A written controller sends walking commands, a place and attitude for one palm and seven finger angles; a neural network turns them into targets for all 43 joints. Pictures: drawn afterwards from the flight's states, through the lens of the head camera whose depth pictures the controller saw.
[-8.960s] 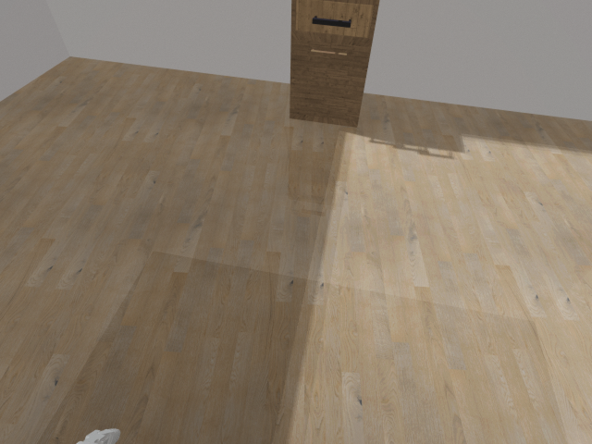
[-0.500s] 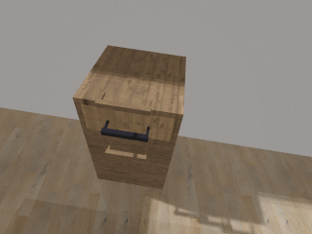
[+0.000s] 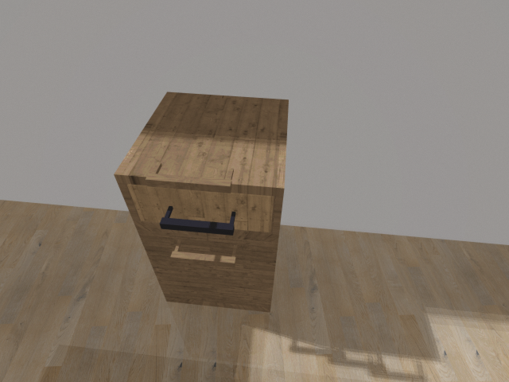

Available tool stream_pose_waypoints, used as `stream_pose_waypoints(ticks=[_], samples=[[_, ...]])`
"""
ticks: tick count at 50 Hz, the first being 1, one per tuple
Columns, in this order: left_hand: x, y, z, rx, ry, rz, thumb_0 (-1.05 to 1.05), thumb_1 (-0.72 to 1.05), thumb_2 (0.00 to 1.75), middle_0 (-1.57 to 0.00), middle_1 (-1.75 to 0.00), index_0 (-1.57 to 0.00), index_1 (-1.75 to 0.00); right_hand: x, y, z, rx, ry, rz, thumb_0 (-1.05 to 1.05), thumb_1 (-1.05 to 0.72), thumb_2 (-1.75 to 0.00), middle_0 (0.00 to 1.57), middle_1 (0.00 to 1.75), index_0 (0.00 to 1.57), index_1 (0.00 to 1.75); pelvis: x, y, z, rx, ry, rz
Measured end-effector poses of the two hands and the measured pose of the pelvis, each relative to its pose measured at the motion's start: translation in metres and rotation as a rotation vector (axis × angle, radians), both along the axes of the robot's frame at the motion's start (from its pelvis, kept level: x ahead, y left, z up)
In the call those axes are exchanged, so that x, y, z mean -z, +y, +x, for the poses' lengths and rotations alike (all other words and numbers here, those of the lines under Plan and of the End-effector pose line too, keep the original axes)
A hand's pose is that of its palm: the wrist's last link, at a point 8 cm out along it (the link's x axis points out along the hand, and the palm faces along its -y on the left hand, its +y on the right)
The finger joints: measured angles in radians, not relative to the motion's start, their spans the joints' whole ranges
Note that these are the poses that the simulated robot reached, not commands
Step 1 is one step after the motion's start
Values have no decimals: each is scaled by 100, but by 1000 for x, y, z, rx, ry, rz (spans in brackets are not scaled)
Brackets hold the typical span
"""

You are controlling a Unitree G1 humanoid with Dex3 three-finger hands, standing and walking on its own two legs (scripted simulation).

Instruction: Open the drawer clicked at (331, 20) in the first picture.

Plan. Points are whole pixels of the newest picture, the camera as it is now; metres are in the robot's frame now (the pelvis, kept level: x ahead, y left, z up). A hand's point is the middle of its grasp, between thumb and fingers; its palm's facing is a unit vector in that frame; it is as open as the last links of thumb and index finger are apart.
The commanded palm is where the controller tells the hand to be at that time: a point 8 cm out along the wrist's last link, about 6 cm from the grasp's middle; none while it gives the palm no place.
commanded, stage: come to a stop and stand still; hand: left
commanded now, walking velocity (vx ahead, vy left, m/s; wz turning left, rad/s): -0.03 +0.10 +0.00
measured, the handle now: (199, 219) +0.55 +0.19 -0.17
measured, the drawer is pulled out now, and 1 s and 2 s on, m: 0.00 0.00 0.00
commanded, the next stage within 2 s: look again from close up in 0.50 s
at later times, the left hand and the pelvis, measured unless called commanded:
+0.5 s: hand out of the picture -0.04 +0.18 -0.18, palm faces +0.07 -0.99 -0.15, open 7.3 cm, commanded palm none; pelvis +0.00 +0.03 +0.00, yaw +0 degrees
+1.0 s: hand out of the picture -0.02 +0.21 -0.18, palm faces +0.03 -0.98 -0.19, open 7.3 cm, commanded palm none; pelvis -0.02 +0.04 -0.01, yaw +1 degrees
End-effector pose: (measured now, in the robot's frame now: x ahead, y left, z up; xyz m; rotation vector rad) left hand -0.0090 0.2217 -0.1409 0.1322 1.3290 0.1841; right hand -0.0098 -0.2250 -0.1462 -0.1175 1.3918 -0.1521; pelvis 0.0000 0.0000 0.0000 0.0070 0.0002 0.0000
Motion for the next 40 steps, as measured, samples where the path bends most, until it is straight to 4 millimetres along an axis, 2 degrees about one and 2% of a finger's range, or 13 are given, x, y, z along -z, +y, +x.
stream_pose_waypoints(ticks=[4, 9, 13, 20, 33, 40], samples=[[8, -10, -6, -17, 21, -50, 0, 91, 90, -20, -30, -20, -30, -1, 6, -9, -16, 45, -12, 1, -92, -90, 19, 30, 20, 30, 3, 4, 4, -16, 0, -11], [20, -10, -20, -51, 87, -82, 0, 91, 90, -20, -30, -21, -30, -1, 22, -9, -35, 68, -24, 1, -91, -90, 19, 30, 20, 30, 7, 13, 5, -15, -10, -9], [19, -8, -28, -51, 124, -90, 0, 91, 90, -20, -30, -20, -30, -1, 34, -1, -42, 46, -19, 1, -91, -90, 19, 30, 20, 30, 5, 19, 4, -10, -13, -9], [13, 2, -36, -48, 134, -77, 0, 91, 90, -20, -30, -20, -30, 0, 39, 1, -41, 30, -20, 3, -94, -90, 20, 30, 20, 30, 3, 27, 1, -10, -19, -9], [13, 13, -39, -6, 105, -51, 0, 91, 90, -20, -30, -20, -30, 2, 44, -12, -39, 18, -6, 2, -93, -90, 20, 30, 20, 30, 4, 33, -11, -11, -18, -25], [16, 30, -28, 20, 73, -30, 0, 91, 90, -20, -30, -20, -30, 7, 47, -14, -47, -19, -7, 2, -92, -90, 20, 30, 20, 30, 10, 40, -18, -19, -16, -30]])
